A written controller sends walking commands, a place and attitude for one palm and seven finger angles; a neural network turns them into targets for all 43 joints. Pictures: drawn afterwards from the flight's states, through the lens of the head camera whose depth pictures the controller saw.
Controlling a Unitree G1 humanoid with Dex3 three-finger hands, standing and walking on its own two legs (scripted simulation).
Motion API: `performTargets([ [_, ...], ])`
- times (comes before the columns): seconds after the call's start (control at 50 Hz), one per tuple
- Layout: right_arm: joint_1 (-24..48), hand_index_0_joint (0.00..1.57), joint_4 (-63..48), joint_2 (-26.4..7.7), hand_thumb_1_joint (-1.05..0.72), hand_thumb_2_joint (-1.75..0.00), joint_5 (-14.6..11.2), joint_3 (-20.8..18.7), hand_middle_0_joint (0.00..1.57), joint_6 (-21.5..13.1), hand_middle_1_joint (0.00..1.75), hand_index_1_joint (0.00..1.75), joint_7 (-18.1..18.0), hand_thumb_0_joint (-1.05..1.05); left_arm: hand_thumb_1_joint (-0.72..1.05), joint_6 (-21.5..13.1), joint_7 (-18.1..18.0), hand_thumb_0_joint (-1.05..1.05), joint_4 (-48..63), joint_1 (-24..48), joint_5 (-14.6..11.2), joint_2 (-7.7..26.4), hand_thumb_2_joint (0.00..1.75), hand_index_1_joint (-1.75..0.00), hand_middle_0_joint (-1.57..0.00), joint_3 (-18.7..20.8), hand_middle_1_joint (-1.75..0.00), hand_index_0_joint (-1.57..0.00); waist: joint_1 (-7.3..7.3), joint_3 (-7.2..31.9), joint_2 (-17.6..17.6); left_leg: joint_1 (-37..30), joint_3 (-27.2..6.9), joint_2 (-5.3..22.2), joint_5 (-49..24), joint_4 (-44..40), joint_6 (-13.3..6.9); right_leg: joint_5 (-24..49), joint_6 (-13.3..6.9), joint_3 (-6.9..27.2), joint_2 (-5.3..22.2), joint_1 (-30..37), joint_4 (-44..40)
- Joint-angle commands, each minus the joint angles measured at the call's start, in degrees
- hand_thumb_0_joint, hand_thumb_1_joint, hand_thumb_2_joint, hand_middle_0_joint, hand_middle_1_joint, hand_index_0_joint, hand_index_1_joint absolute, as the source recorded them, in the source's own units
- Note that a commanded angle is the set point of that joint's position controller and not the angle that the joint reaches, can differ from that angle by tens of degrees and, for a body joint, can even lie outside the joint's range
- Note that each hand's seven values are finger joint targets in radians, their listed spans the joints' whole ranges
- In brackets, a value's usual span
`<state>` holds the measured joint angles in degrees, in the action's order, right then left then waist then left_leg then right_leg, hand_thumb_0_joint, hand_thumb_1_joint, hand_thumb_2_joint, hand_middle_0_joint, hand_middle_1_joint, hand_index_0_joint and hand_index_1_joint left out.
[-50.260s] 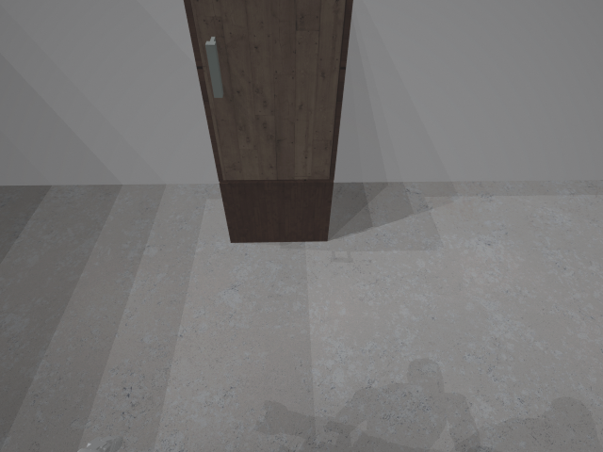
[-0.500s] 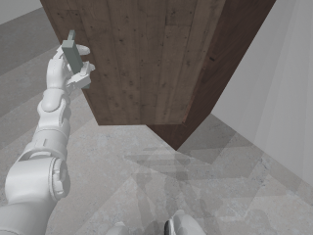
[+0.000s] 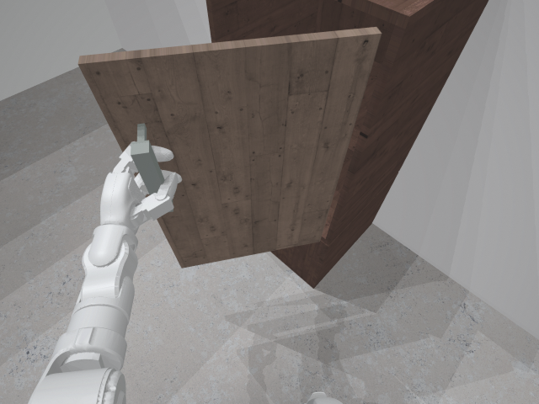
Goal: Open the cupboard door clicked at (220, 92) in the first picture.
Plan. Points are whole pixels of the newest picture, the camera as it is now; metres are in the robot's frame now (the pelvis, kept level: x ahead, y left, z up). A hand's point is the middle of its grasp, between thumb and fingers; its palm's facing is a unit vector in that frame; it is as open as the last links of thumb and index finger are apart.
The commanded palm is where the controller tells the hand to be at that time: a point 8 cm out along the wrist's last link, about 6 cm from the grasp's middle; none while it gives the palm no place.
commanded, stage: pull the door open along its arc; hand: left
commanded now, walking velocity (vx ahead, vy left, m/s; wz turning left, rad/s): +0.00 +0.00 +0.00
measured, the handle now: (154, 170) +0.46 +0.17 +0.07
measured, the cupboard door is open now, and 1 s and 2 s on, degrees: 56 85 90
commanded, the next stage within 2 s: open thumb and fingers to let go in 0.68 s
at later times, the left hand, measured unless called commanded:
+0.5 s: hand (211, 261) +0.30 +0.07 +0.08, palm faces +0.40 -0.92 +0.00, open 6.1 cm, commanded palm +0.23 +0.12 +0.07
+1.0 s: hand (227, 285) +0.27 +0.05 +0.08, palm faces +0.41 -0.91 -0.02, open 7.0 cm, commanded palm +0.21 +0.08 +0.07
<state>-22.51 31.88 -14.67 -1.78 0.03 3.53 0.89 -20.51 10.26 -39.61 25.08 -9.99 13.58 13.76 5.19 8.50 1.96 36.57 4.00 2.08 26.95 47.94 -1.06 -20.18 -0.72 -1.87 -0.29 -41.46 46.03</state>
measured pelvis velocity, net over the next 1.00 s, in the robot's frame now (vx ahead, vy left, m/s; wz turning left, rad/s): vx -0.01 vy -0.05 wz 0.09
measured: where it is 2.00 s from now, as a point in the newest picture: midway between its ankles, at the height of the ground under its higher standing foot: outside the picture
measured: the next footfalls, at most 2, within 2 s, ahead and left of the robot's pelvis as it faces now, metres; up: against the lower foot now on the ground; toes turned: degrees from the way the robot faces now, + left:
none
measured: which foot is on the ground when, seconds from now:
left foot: down 0.00-1.00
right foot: down 0.00-1.00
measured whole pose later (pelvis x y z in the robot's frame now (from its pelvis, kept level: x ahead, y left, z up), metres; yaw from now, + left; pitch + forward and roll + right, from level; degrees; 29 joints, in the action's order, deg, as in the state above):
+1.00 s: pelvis -0.01 -0.05 +0.00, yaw +5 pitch +7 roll +1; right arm -10.6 30.7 -10.7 2.8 0.5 0.6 0.0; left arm -8.3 -30.6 1.0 -10.6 3.8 -4.4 -14.3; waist 0.0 6.0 2.4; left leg 28.1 -1.2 1.4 26.0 46.9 2.4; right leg -23.3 -4.0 -6.9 0.7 -32.5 48.2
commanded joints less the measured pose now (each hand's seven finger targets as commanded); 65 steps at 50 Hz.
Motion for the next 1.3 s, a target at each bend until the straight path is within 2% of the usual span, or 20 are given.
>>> performTargets([
  [0.0, 3.2, 0.2, -9.2, -5.4, -0.9, -0.9, -0.1, -3.1, 0.2, -3.2, 0.3, 0.3, 0.1, 0.0, 0.9, -2.1, -7.7, 0.0, 24.3, -0.4, -5.4, 7.4, 0.9, -1.35, -0.4, 8.8, -1.35, -0.4, -9.78, 18.1, -3.1, -2.7, -1.3, -2.4, -27.2, -6.3, 0.6, 28.0, -0.9, -0.7, -0.9, 25.1, -3.2],
  [0.02, 4.5, 0.2, -9.6, -5.4, -0.9, -0.9, 0.2, -2.7, 0.2, -3.7, 0.3, 0.3, 0.3, 0.0, 0.9, -1.4, -11.9, 0.0, 26.1, -4.2, -3.3, 4.1, 0.9, -1.35, -0.4, 4.2, -1.35, -0.4, -8.44, 15.3, -1.5, -3.9, -1.4, -2.5, -25.5, -7.0, 0.8, 25.3, -0.9, -1.1, -0.9, 24.0, -3.6],
  [0.06, 5.5, 0.2, -9.8, -4.7, -0.9, -0.9, 0.7, -2.5, 0.2, -4.2, 0.3, 0.3, 1.0, 0.0, 0.9, -0.3, -16.5, 0.0, 30.2, -11.1, -1.3, 0.3, 0.9, -1.35, -0.4, 1.5, -1.35, -0.4, -8.27, 13.0, -1.6, -5.1, -1.6, -2.4, -25.5, -7.7, 1.1, 23.8, -0.8, -1.7, -0.7, 22.8, -3.6],
  [0.08, 5.8, 0.2, -9.9, -4.8, -0.9, -0.9, 1.1, -2.5, 0.2, -4.2, 0.3, 0.3, 1.1, 0.0, 0.9, 0.0, -18.8, 0.0, 32.6, -14.0, -0.1, 0.6, 0.9, -1.35, -0.4, 1.6, -1.35, -0.4, -8.53, 13.2, -3.8, -5.1, -1.8, -2.3, -26.2, -7.8, 1.1, 24.5, -0.9, -1.8, -0.5, 23.6, -3.4],
  [0.12, 6.7, 0.2, -10.1, -4.3, -0.9, -0.9, 2.1, -2.6, 0.2, -3.9, 0.3, 0.3, 1.0, 0.0, 0.9, 0.2, -23.5, 0.0, 36.3, -15.7, 2.8, -0.5, 0.9, -1.35, -0.4, 0.1, -1.35, -0.4, -8.23, 13.4, -6.0, -5.2, -1.9, -2.3, -25.2, -7.5, 1.0, 25.0, -0.8, -1.3, -0.1, 24.9, -3.4],
  [0.14, 8.0, 0.2, -10.2, -3.8, -0.9, -0.9, 2.3, -2.5, 0.2, -3.7, 0.3, 0.3, 0.9, 0.0, 0.9, 0.6, -25.6, 0.0, 37.8, -15.6, 4.2, -2.3, 0.9, -1.35, -0.4, -1.8, -1.35, -0.4, -8.05, 12.6, -4.1, -5.5, -1.7, -2.4, -23.9, -7.7, 1.0, 24.1, -0.7, -0.8, 0.2, 24.2, -3.6],
  [0.18, 9.3, 0.2, -10.1, -3.1, -0.9, -0.9, 3.0, -2.2, 0.2, -3.5, 0.3, 0.3, 0.7, 0.0, 0.9, 1.3, -29.5, 0.0, 39.5, -15.9, 6.8, -5.2, 0.9, -1.35, -0.4, -4.8, -1.35, -0.4, -7.8, 10.8, -4.8, -5.7, -1.8, -2.6, -21.5, -7.7, 1.0, 21.7, -0.7, -0.6, 0.5, 23.6, -4.3],
  [0.32, 13.5, 0.2, -9.8, -1.3, -0.9, -0.9, 4.4, -1.4, 0.2, -1.9, 0.3, 0.3, -0.4, 0.0, 0.9, 5.6, -40.0, 0.0, 42.6, -18.4, 12.0, -13.9, 0.9, -1.35, -0.4, -13.7, -1.35, -0.4, -6.75, 9.9, -5.6, -6.4, -2.5, -3.0, -16.8, -7.3, 0.8, 16.8, -0.7, 0.4, 1.1, 23.9, -6.6],
  [0.44, 14.5, 0.2, -10.9, -0.7, -0.9, -0.9, 4.7, -1.6, 0.2, -1.1, 0.3, 0.3, -0.8, 0.0, 0.9, 8.1, -40.1, 0.0, 48.5, -25.6, 15.1, -19.1, 0.9, -1.35, -0.4, -22.6, -1.35, -0.4, -5.8, 10.6, -5.7, -8.6, -2.5, -2.7, -18.7, -7.0, 0.8, 21.4, -0.9, 0.8, 1.5, 25.6, -6.8],
  [0.56, 15.9, 0.2, -12.3, 0.1, -0.9, -0.9, 4.5, -1.2, 0.2, -2.3, 0.3, 0.3, -0.5, 0.0, 0.9, 8.4, -39.5, 0.0, 54.6, -36.2, 14.8, -23.4, 0.9, -1.35, -0.4, -29.0, -1.35, -0.4, -5.75, 8.0, -7.6, -8.9, -3.3, -2.8, -18.3, -6.5, 0.8, 24.1, -0.5, 0.8, 1.9, 26.5, -7.2],
  [0.66, 17.1, 0.2, -12.9, 0.6, -0.9, -0.9, 4.2, -1.0, 0.2, -4.0, 0.3, 0.3, 0.2, 0.0, 0.9, 8.8, -39.4, 0.0, 59.6, -42.1, 14.5, -26.7, 0.9, -1.35, -0.4, -33.6, -1.35, -0.4, -5.88, 7.8, -6.1, -9.1, -3.7, -3.2, -17.8, -5.1, 0.9, 23.8, -0.6, 0.9, 2.2, 25.7, -7.0],
  [0.72, 16.8, 0.2, -12.1, 0.3, -0.9, -0.9, 4.4, -0.9, 0.2, -4.7, 0.3, 0.3, -0.1, 0.0, 0.9, 9.2, -40.6, 0.0, 58.1, -37.8, 14.8, -25.0, 0.9, -1.35, -0.4, -31.6, -1.35, -0.4, -5.51, 6.0, -5.8, -8.2, -4.1, -3.6, -16.2, -4.5, 1.0, 21.2, -0.6, 1.2, 2.2, 23.5, -7.3],
  [0.76, 17.1, 0.2, -10.8, 0.1, -0.9, -0.9, 4.7, -0.8, 0.2, -5.1, 0.3, 0.3, -0.6, 0.0, 0.9, 9.0, -42.3, 0.0, 56.3, -29.4, 15.2, -22.6, 0.9, -1.35, -0.4, -29.0, -1.35, -0.4, -4.38, 5.1, -6.1, -7.3, -4.2, -3.8, -14.2, -3.4, 0.9, 17.9, -0.2, 1.9, 2.6, 20.6, -7.5],
  [0.82, 17.2, 0.2, -10.7, 0.4, -0.9, -0.9, 4.8, -0.9, 0.2, -5.5, 0.3, 0.3, -1.0, 0.0, 0.69, 8.8, -42.5, 0.0, 54.4, -32.0, 14.8, -21.9, 0.81, -1.33, -0.38, -27.2, -1.33, -0.38, -6.0, 7.5, -7.3, -6.6, -4.2, -4.1, -13.8, -3.6, 1.0, 17.3, 0.0, 3.0, 3.0, 22.6, -8.0],
  [0.86, 16.7, 0.2, -10.9, 0.4, -0.9, -0.9, 4.8, -1.0, 0.2, -5.8, 0.3, 0.3, -1.0, 0.0, 0.55, 8.7, -41.9, 0.0, 54.1, -32.3, 14.8, -23.9, 0.75, -1.31, -0.38, -29.3, -1.31, -0.38, -5.63, 8.4, -8.6, -6.9, -4.0, -4.1, -14.1, -3.7, 0.9, 19.0, 0.4, 2.8, 3.1, 23.2, -7.7],
  [1.02, 16.1, 0.2, -10.3, -0.3, -0.9, -0.9, 4.8, -1.3, 0.2, -6.4, 0.3, 0.3, -1.1, 0.0, -0.01, 7.3, -39.9, 0.0, 54.0, -26.8, 15.4, -23.8, 0.51, -1.25, -0.33, -31.1, -1.25, -0.33, -4.37, 7.7, -7.6, -7.2, -4.4, -3.8, -13.0, -3.5, 0.4, 15.6, 0.5, 3.2, 3.5, 21.1, -8.0],
  [1.08, 16.5, 0.2, -10.2, -0.4, -0.9, -0.9, 4.8, -1.2, 0.2, -6.5, 0.3, 0.3, -1.3, 0.0, -0.22, 6.9, -39.3, 0.0, 53.1, -24.9, 15.2, -22.8, 0.42, -1.23, -0.32, -30.4, -1.23, -0.32, -4.15, 7.1, -8.6, -6.4, -4.3, -3.8, -10.9, -3.3, 0.3, 10.7, 0.5, 3.6, 3.6, 20.0, -8.8],
  [1.16, 17.2, 0.2, -10.0, -0.5, -0.9, -0.9, 4.7, -1.0, 0.2, -6.8, 0.3, 0.3, -1.5, 0.0, -0.5, 6.9, -39.7, 0.0, 51.0, -20.5, 15.4, -23.9, 0.3, -1.2, -0.3, -31.3, -1.2, -0.3, -3.99, 5.6, -6.4, -6.6, -4.6, -3.8, -8.7, -3.6, 0.2, 2.9, -0.3, 2.7, 3.1, 16.7, -9.1],
  [1.2, 17.2, 0.2, -10.3, -0.5, -0.9, -0.9, 4.6, -1.1, 0.2, -7.0, 0.3, 0.3, -1.3, 0.0, -0.5, 7.0, -40.4, 0.0, 50.4, -20.4, 15.7, -24.5, 0.3, -1.2, -0.3, -31.4, -1.2, -0.3, -4.54, 6.4, -5.3, -6.6, -4.6, -3.8, -8.7, -3.9, 0.2, 2.5, -0.8, 1.7, 2.7, 16.5, -8.1],
  [1.28, 16.7, 0.2, -10.2, -0.5, -0.9, -0.9, 4.6, -1.4, 0.2, -7.0, 0.3, 0.3, -1.0, 0.0, -0.5, 7.6, -41.9, 0.0, 49.0, -19.6, 16.0, -25.9, 0.3, -1.0, -0.27, -31.9, -1.0, -0.27, -4.78, 8.4, -5.8, -7.0, -4.8, -3.4, -10.4, -4.2, 0.4, 5.0, -1.1, -0.1, 1.8, 16.8, -6.0],
])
